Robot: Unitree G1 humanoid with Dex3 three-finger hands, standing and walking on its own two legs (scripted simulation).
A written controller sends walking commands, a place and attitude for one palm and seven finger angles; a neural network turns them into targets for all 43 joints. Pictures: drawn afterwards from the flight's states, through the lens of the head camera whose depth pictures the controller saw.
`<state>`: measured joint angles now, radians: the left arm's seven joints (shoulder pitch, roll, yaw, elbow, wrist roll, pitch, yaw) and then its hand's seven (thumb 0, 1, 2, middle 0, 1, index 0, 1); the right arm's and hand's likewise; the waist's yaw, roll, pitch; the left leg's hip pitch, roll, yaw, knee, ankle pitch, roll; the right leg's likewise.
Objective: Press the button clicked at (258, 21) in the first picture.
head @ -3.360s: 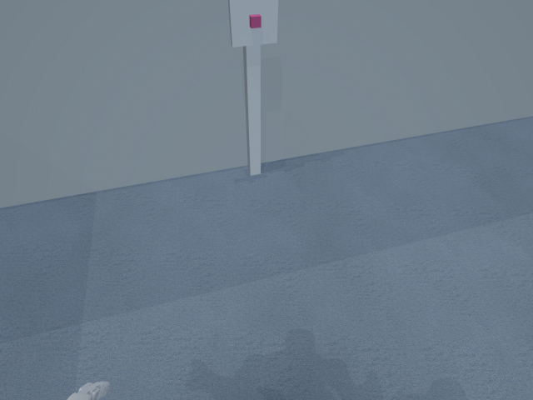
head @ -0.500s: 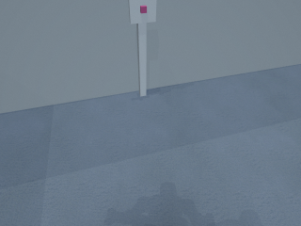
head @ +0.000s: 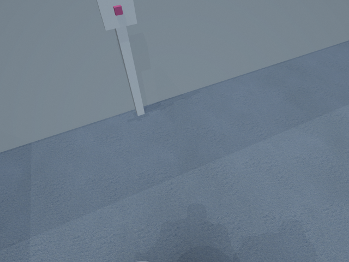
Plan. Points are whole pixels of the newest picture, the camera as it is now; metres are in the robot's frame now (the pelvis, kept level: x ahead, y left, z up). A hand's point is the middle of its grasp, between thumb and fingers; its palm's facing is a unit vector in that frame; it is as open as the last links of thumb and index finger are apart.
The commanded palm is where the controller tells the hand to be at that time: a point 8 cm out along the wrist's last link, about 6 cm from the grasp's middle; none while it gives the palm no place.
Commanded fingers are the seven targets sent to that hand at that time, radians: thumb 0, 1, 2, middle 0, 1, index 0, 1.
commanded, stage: walk to a spot facing it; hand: left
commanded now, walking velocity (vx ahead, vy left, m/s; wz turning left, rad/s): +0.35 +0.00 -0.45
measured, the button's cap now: (118, 10) +1.22 +0.41 +0.06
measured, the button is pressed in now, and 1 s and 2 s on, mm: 0 0 0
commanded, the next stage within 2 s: turn to face it in 1.36 s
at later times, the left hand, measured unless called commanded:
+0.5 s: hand (108, 241) +0.19 +0.22 -0.18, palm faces -0.10 -0.98 -0.17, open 7.4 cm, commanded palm none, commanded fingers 0.00 0.90 0.90 -0.20 -0.30 -0.20 -0.30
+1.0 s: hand (172, 126) +0.62 +0.08 -0.16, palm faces -0.49 -0.86 -0.14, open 7.4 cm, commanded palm none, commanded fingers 0.00 0.90 0.90 -0.20 -0.30 -0.20 -0.30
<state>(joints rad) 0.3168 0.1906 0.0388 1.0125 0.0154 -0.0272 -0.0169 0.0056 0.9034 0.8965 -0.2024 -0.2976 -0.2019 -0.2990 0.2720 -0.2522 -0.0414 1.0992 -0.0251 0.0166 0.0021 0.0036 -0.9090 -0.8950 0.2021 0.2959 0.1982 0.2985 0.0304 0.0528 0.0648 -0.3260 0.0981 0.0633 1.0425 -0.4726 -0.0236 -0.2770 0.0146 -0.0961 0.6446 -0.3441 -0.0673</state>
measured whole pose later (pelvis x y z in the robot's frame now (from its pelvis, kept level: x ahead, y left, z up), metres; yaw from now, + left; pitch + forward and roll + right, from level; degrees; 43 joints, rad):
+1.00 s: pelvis +0.44 -0.01 +0.00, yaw -26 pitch +0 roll -1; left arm 0.08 0.16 0.06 0.95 0.03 0.02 -0.04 0.01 0.91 0.90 -0.20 -0.30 -0.20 -0.30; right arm 0.51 -0.13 -0.03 1.13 -0.03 -0.07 -0.03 0.00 -0.91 -0.90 0.20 0.30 0.20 0.30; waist -0.07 0.00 0.09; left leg 0.10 0.08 0.40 0.45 -0.50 -0.02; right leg -0.50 -0.02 -0.18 0.66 -0.22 -0.07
